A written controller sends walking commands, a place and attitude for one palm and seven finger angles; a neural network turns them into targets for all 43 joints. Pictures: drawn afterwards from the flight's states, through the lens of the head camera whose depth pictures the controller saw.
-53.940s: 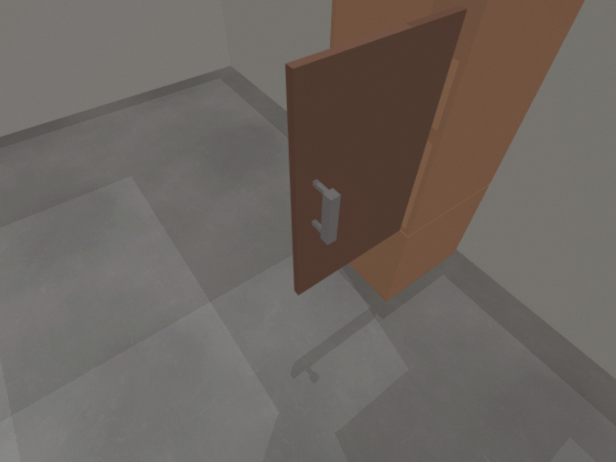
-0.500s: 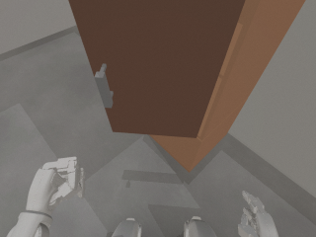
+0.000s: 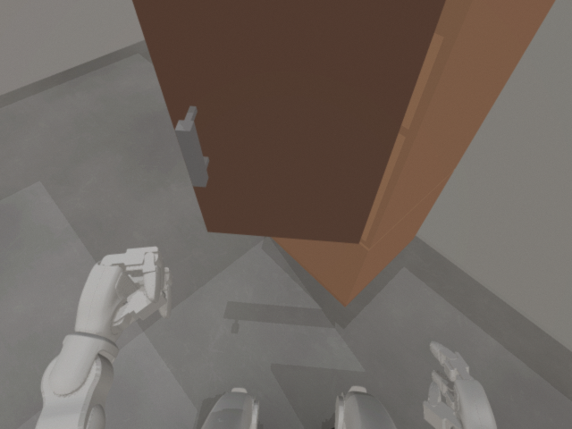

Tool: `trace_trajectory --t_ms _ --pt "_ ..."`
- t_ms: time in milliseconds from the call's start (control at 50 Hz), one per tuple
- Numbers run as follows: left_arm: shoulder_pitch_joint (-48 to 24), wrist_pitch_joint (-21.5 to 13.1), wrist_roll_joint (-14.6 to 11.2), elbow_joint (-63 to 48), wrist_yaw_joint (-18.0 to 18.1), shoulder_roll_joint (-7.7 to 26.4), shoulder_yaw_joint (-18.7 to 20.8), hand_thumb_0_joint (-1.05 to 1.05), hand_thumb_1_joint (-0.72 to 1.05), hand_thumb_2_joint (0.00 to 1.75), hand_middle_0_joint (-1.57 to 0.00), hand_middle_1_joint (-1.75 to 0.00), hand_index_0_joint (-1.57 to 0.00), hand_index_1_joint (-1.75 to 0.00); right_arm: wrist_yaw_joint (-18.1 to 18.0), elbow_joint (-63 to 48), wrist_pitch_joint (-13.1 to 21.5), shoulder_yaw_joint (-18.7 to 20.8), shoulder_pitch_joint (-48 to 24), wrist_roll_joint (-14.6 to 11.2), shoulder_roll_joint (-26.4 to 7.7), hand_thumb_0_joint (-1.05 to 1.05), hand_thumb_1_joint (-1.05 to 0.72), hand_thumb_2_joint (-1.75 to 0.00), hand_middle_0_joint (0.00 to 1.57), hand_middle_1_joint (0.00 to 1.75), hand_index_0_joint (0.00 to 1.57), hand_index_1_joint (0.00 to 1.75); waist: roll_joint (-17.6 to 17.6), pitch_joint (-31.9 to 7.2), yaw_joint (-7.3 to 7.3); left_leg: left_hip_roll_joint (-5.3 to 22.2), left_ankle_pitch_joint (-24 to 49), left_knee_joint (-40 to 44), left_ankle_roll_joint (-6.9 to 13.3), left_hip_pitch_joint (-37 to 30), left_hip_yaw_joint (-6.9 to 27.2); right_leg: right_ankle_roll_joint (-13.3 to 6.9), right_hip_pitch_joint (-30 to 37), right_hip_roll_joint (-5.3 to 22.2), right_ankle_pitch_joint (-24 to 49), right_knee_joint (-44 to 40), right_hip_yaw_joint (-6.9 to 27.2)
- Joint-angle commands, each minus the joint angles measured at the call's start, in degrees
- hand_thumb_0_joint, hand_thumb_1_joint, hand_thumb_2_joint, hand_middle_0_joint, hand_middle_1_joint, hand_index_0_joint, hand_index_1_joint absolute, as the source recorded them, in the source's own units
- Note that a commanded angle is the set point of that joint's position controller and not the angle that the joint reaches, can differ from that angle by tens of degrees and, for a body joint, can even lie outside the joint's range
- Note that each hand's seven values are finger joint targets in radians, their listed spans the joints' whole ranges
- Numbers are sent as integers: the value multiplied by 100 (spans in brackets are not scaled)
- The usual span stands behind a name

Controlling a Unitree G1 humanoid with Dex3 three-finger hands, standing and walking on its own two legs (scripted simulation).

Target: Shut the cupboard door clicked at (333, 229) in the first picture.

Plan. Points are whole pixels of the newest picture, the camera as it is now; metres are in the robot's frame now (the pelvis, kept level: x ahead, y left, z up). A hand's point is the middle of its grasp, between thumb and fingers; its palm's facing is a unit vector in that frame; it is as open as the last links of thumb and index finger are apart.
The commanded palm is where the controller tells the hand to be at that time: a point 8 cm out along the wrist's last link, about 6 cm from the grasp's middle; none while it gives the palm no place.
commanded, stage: bring the fist close to the handle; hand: left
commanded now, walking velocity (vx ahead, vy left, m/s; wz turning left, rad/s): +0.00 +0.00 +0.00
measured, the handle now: (196, 147) +0.53 +0.19 +0.06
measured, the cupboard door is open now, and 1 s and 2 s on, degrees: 42 42 32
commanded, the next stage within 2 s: push the door shut along its arc in 1.12 s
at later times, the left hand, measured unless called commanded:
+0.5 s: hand (191, 219) +0.38 +0.16 +0.07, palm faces -0.06 -1.00 -0.03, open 3.1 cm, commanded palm +0.37 +0.21 +0.06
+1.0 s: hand (205, 192) +0.43 +0.15 +0.06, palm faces -0.04 -1.00 -0.02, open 3.1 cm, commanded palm +0.41 +0.21 +0.06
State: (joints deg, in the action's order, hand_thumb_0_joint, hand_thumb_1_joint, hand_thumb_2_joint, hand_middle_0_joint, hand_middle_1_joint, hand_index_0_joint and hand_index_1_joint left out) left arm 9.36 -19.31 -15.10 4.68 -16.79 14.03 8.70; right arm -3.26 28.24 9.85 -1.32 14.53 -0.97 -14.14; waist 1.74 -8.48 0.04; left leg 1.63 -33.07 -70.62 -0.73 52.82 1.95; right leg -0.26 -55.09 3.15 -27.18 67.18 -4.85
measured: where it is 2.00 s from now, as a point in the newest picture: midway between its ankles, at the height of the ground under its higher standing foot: outside the picture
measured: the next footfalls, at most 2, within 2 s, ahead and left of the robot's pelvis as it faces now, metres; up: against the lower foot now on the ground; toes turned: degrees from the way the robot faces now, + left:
none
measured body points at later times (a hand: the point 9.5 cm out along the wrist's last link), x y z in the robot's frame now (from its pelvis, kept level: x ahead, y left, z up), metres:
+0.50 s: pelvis +0.01 +0.00 +0.01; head +0.09 +0.00 +0.45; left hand +0.38 +0.22 +0.07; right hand +0.13 -0.25 -0.09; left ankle +0.01 +0.12 -0.64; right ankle +0.05 -0.12 -0.64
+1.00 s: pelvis +0.01 +0.00 +0.01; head +0.11 +0.00 +0.45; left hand +0.43 +0.21 +0.07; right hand +0.07 -0.26 -0.10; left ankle +0.01 +0.12 -0.64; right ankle +0.05 -0.12 -0.64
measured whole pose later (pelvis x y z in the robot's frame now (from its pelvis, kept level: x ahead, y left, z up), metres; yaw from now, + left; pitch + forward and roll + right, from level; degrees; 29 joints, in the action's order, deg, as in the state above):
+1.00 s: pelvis +0.01 +0.00 +0.01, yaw -2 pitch +19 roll +0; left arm -29.1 -25.1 -9.2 46.1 -11.7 15.9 16.1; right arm -0.8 34.5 1.6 0.2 19.1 0.1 -14.6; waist 1.1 -7.6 -4.8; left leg 1.9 -30.5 -64.8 -0.4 53.4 -1.0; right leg 0.1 -57.5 2.5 -24.4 62.8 -2.0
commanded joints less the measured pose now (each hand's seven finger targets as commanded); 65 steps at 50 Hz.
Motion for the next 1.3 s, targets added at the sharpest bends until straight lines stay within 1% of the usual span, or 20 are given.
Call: trace_trajectory --t_ms 0,40,80,160,280,380,500,560,580,680,760,800,900,940,1020,1060,1160,1200,1220,1280 --pt "-1106 -266 -71 -942 159 665 369 0 90 90 -130 -150 -130 -150 -52 -810 253 332 -50 -15 -768 0 -90 -90 20 30 20 30 42 -1434 -84 -241 1336 1349 134 -469 -59 -90 1515 -284 733 -1041 249" --pt "-1295 -266 -73 -824 241 772 471 0 90 90 -130 -150 -130 -150 -38 -782 226 328 -31 2 -785 0 -90 -90 20 30 20 30 44 -1427 -50 -247 1367 1399 127 -444 -38 -114 1593 -288 745 -1057 250" --pt "-1631 -278 11 -588 300 578 265 0 90 90 -130 -150 -130 -150 -13 -744 184 322 -32 4 -781 0 -90 -90 20 30 20 30 -71 -1357 -148 -235 1331 1442 129 -474 -41 -90 1521 -273 765 -1071 221" --pt "-2246 -338 109 -22 391 668 338 0 90 90 -130 -150 -130 -150 -9 -641 101 329 4 7 -816 0 -90 -90 20 30 20 30 -173 -1264 -185 -232 1090 1487 133 -373 -65 -83 1490 -252 507 -1175 276" --pt "-3437 -489 202 548 428 728 323 0 90 90 -130 -150 -130 -150 -16 -407 25 339 84 25 -838 0 -90 -90 20 30 20 30 57 -1581 -272 -214 1325 1487 131 -579 -77 -101 1480 -236 861 -1105 286" --pt "-3650 -536 218 1102 451 809 522 0 90 90 -130 -150 -130 -150 37 -308 -90 377 204 34 -825 0 -90 -90 20 30 20 30 45 -1929 -173 -208 1802 1489 105 -676 -133 -100 1760 -239 1459 -1016 299" --pt "-4575 -612 300 1783 503 894 572 0 90 90 -130 -150 -130 -150 62 -130 -244 402 374 46 -855 0 -90 -90 20 30 20 30 -216 -1876 -361 -183 1770 1438 121 -579 -157 -59 1719 -237 1561 -1075 337" --pt "-5127 -712 374 2047 532 1115 711 0 90 90 -130 -150 -130 -150 45 -53 -301 408 428 57 -872 0 -90 -90 20 30 20 30 -80 -2033 -377 -187 1820 1407 126 -578 -155 -71 1735 -235 1626 -1032 373" --pt "-5269 -729 400 2171 524 961 557 0 90 90 -130 -150 -130 -150 60 -34 -318 397 460 62 -857 0 -90 -90 20 30 20 30 -59 -2015 -430 -191 1834 1417 125 -614 -140 -75 1682 -239 1644 -1031 353" --pt "-6010 -835 470 2789 559 1132 710 0 90 90 -130 -150 -130 -150 73 147 -394 430 634 99 -885 0 -90 -90 20 30 20 30 -96 -2242 -537 -182 1957 1320 131 -610 -134 -55 1645 -246 1814 -982 366" --pt "-5667 -862 516 3173 537 1376 1003 0 90 90 -130 -150 -130 -150 124 73 -490 434 701 110 -898 0 -90 -90 20 30 20 30 -33 -2457 -356 -211 2060 1352 135 -526 -201 -82 1876 -251 1963 -969 403" --pt "-5645 -858 512 3155 510 1210 866 0 90 90 -130 -150 -130 -150 166 31 -537 438 712 98 -882 0 -90 -90 20 30 20 30 -20 -2348 -375 -197 2069 1407 125 -566 -212 -84 1833 -267 1981 -1002 373" --pt "-5548 -969 460 2890 553 1309 999 0 90 90 -130 -150 -130 -150 189 -13 -611 467 762 106 -895 0 -90 -90 20 30 20 30 -162 -2421 -354 -189 2056 1454 140 -564 -245 -66 2005 -280 2028 -1062 392" --pt "-5763 -1026 458 2960 563 1377 1001 0 90 90 -130 -150 -130 -150 151 2 -619 445 767 100 -906 0 -90 -90 20 30 20 30 -342 -2152 -471 -202 1754 1455 172 -377 -230 -45 1935 -282 1721 -1152 419" --pt "-6169 -1143 515 3059 557 1387 941 0 90 90 -130 -150 -130 -150 128 104 -630 447 706 109 -908 0 -90 -90 20 30 20 30 -195 -2071 -548 -200 1450 1469 177 -436 -232 -43 1741 -269 1384 -1220 456" --pt "-6264 -1225 521 2927 516 1329 846 0 90 90 -130 -150 -130 -150 112 120 -599 448 687 121 -890 0 -90 -90 20 30 20 30 116 -2325 -519 -209 1584 1453 162 -626 -224 -61 1732 -265 1501 -1153 443" --pt "-5936 -1146 464 3152 412 1269 840 0 90 90 -130 -150 -130 -150 135 131 -606 448 706 112 -909 0 -90 -90 20 30 20 30 164 -2349 -444 -192 1854 1474 128 -723 -180 -91 1715 -282 1723 -1077 368" --pt "-5913 -1052 443 3249 388 1046 667 0 90 90 -130 -150 -130 -150 157 117 -629 450 696 96 -904 0 -90 -90 20 30 20 30 31 -2124 -503 -186 1762 1488 128 -661 -181 -77 1608 -280 1647 -1130 341" --pt "-5956 -1012 465 3351 392 1171 745 0 90 90 -130 -150 -130 -150 156 117 -645 454 708 87 -929 0 -90 -90 20 30 20 30 -122 -2047 -520 -184 1629 1489 138 -563 -176 -69 1614 -284 1533 -1154 355" --pt "-6762 -1056 564 3420 391 1307 698 0 90 90 -130 -150 -130 -150 109 174 -658 427 709 93 -934 0 -90 -90 20 30 20 30 -56 -2010 -684 -183 1470 1436 158 -578 -118 -63 1378 -275 1344 -1126 363"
